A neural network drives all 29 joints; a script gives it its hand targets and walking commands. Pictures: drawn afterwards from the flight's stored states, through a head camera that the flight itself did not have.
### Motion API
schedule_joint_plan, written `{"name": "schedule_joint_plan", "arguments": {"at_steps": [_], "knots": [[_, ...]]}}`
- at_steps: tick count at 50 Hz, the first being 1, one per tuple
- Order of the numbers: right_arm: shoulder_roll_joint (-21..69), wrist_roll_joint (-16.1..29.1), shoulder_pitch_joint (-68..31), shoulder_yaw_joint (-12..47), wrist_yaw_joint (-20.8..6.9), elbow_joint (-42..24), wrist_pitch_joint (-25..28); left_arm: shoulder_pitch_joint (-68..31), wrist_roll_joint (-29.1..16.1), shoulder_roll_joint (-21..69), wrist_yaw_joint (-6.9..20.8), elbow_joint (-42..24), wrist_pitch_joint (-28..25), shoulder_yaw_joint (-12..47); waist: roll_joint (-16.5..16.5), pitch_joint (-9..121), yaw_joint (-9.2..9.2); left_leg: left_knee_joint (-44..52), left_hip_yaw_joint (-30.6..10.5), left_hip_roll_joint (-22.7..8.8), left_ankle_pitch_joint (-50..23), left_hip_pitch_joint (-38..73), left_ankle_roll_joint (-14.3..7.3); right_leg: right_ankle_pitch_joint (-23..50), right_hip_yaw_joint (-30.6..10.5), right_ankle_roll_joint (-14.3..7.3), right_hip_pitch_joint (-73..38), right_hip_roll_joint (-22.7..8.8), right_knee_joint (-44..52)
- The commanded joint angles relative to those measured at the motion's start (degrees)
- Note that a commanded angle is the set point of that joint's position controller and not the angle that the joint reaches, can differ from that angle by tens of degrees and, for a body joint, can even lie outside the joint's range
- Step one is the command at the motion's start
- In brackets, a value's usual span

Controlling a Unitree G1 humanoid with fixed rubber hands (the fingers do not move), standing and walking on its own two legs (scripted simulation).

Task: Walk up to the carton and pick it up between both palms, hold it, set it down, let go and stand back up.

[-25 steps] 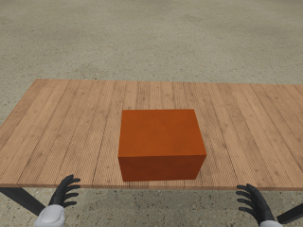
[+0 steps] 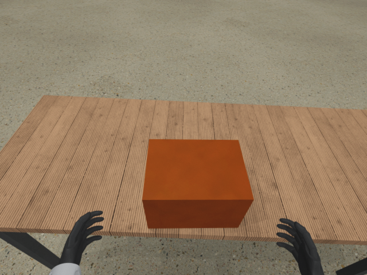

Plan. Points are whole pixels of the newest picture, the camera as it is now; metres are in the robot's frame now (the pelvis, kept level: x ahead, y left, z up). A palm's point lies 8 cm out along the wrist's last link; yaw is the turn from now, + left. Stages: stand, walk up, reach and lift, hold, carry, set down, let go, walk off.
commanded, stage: reach and lift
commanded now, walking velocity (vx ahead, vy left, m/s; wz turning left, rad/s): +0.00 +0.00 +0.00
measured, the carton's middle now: (193, 183) +0.36 -0.02 -0.06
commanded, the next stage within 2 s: none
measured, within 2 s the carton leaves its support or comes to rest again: neither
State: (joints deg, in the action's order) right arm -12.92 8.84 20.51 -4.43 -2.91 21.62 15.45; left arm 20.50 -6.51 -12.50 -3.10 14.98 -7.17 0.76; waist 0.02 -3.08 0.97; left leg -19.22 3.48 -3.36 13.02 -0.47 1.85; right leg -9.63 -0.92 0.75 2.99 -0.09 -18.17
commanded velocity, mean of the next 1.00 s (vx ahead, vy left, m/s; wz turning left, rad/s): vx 0.00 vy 0.00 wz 0.00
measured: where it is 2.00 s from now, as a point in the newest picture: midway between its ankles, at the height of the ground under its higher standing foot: outside the picture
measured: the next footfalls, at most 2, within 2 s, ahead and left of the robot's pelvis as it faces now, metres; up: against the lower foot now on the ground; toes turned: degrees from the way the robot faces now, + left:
none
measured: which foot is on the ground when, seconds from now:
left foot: down 0.00-1.00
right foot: down 0.00-1.00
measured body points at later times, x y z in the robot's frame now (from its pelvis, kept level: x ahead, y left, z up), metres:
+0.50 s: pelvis -0.02 +0.00 +0.00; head -0.04 +0.00 +0.45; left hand +0.20 +0.22 +0.00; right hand +0.20 -0.24 +0.00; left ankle -0.02 +0.13 -0.75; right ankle +0.01 -0.13 -0.75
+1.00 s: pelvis +0.01 +0.00 +0.00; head +0.00 +0.00 +0.45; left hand +0.28 +0.23 +0.06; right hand +0.29 -0.24 +0.05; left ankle -0.02 +0.13 -0.75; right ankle +0.01 -0.13 -0.75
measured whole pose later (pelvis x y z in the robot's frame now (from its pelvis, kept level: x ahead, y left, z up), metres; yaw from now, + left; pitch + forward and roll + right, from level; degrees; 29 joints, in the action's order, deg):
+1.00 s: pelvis +0.01 +0.00 +0.00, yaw +0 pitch -3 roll +0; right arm -18.3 18.2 1.6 -1.3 1.0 15.0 2.8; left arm 0.9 -12.1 -14.4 -0.6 10.3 5.4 -2.9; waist -0.4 -1.0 1.1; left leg -17.7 2.6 -2.8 12.7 -1.7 1.8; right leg -9.8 -2.5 0.6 4.7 0.4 -17.6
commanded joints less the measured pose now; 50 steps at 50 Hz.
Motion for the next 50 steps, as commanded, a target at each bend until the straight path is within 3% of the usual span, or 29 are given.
{"name": "schedule_joint_plan", "arguments": {"at_steps": [1,6,12,15,16,18,20,21,23,27,28,30,32,35,39,44,45,49,50], "knots": [[-5.77,2.0,-0.65,-0.84,0.0,-6.0,4.3,-0.03,-0.28,-4.85,-0.29,-5.26,-6.15,-0.38,0.49,0.97,0.32,0.75,0.16,4.76,-16.34,-1.01,1.64,7.8,-0.36,-1.57,0.57,2.67,3.27],[-5.36,3.17,-0.62,-0.1,-0.39,-4.75,5.56,-0.83,-0.53,-5.31,-0.43,-3.65,-8.94,0.51,0.16,0.62,-0.54,0.92,-0.08,4.73,-12.68,-1.3,1.38,4.64,-0.44,-2.07,1.81,2.6,3.44],[-5.55,4.63,-4.13,-0.71,-0.51,-8.25,5.3,-3.67,-2.51,-4.7,-1.52,-5.97,-11.48,3.03,-0.92,-0.81,-0.05,2.79,-1.14,3.8,-4.71,-5.27,1.28,-1.84,-0.47,-2.45,3.18,2.74,2.48],[-6.01,3.65,-6.94,-1.6,-0.59,-5.52,3.13,-6.31,-2.93,-4.04,-1.85,-3.29,-10.17,4.19,-1.76,-3.23,-0.87,4.32,-1.6,3.18,0.83,-7.1,1.2,-5.08,-0.31,-2.85,4.44,2.84,2.08],[-6.61,3.69,-8.58,-1.78,-0.63,-6.36,2.58,-8.84,-3.17,-4.64,-2.29,-3.36,-9.77,3.7,-2.36,-3.06,-0.34,4.77,-1.19,3.18,3.17,-7.73,0.79,-6.74,-0.69,-2.84,4.73,2.33,2.12],[-6.24,3.27,-11.31,-1.6,-0.77,-7.1,0.96,-13.17,-3.78,-5.0,-2.75,-2.82,-8.67,3.38,-1.29,-2.62,-0.16,5.31,-1.12,3.1,8.63,-10.15,0.05,-10.19,-1.14,-2.61,4.78,1.78,1.53],[-6.17,2.78,-13.52,-1.77,-0.51,-8.68,-0.24,-15.95,-4.99,-5.48,-2.94,-1.67,-7.61,2.94,0.84,-1.53,0.54,4.86,-0.5,3.54,9.33,-10.21,-0.67,-11.96,-1.44,-2.29,5.35,1.48,1.43],[-6.4,2.46,-15.12,-2.14,-0.44,-9.46,-0.49,-18.13,-5.15,-6.12,-3.6,-3.02,-7.38,2.42,0.41,0.2,1.06,4.63,-0.43,3.18,9.05,-10.28,-0.77,-11.24,-1.53,-2.24,5.55,1.43,0.64],[-7.49,2.59,-16.73,-2.94,-0.31,-9.64,-1.01,-20.4,-5.76,-6.08,-3.84,-3.94,-6.49,2.81,0.37,2.94,0.35,4.01,-0.32,3.26,7.41,-9.61,-0.53,-8.69,-1.38,-2.07,5.68,1.74,0.02],[-7.57,4.25,-15.41,-1.02,0.77,-6.61,-3.13,-18.56,-5.66,-5.56,-2.3,0.74,-2.96,1.15,2.22,3.96,0.42,2.96,0.21,3.88,-0.37,-6.31,-0.73,-3.28,-1.41,-1.6,4.2,1.78,1.0],[-8.01,4.89,-16.63,-0.6,1.01,-5.7,-3.61,-19.35,-5.36,-5.85,-1.98,0.34,-1.82,0.6,1.35,4.68,0.63,2.86,0.13,3.96,-2.36,-5.58,-0.53,-1.93,-1.4,-1.82,4.05,1.94,1.12],[-8.19,6.41,-20.06,0.82,1.81,-8.24,-4.34,-22.58,-5.98,-6.07,-0.65,0.2,-0.11,-0.42,2.71,5.76,0.65,1.99,0.21,4.31,-7.11,-4.93,-0.66,2.39,-1.24,-1.17,2.71,2.18,0.94],[-8.57,7.67,-17.77,2.4,2.45,-8.86,-4.87,-20.06,-5.26,-6.31,0.41,-1.65,0.99,-2.36,3.17,5.82,1.08,1.56,0.47,4.87,-12.96,-3.89,-0.43,8.66,-1.81,-1.06,-0.52,2.32,1.18],[-10.2,7.8,-21.17,1.24,2.92,-12.11,-5.58,-22.88,-4.89,-7.12,0.78,-5.39,2.94,-3.12,1.39,7.54,0.92,1.26,0.48,4.85,-15.84,-2.74,0.47,11.16,-1.27,-1.0,-0.45,2.84,0.9],[-10.08,8.35,-20.07,1.79,3.61,-11.63,-7.25,-21.86,-4.59,-6.42,2.0,-8.46,6.15,-3.53,0.35,8.65,-0.26,0.85,0.69,4.98,-20.5,0.09,1.11,17.31,-1.12,-0.72,-0.98,2.7,1.2],[-11.91,9.19,-25.0,0.97,4.01,-11.91,-10.44,-27.43,-4.82,-7.73,2.63,-10.86,10.2,-5.53,-0.99,8.71,-0.07,1.59,0.71,4.55,-19.31,1.23,1.12,13.64,-1.01,-1.04,0.25,2.87,2.54],[-12.09,9.41,-27.06,0.45,4.1,-14.91,-11.01,-29.67,-5.76,-8.4,2.62,-12.29,10.55,-5.75,-0.23,9.59,-0.38,1.56,0.63,4.58,-18.13,0.73,0.7,12.94,-1.03,-0.63,0.36,2.75,2.43],[-13.93,9.51,-30.66,-0.66,3.55,-13.4,-12.69,-32.25,-5.72,-7.7,2.05,-14.67,13.1,-5.88,-1.95,11.97,-0.36,1.47,0.62,4.08,-19.12,1.79,1.46,11.64,-0.41,-1.3,1.54,3.27,2.34],[-13.7,9.44,-31.2,-0.87,3.65,-12.66,-13.27,-32.85,-6.26,-7.16,2.32,-12.57,14.04,-5.31,-1.01,10.58,-1.42,1.49,0.68,4.19,-17.57,1.45,1.24,11.18,-0.51,-1.28,2.38,3.17,2.69]]}}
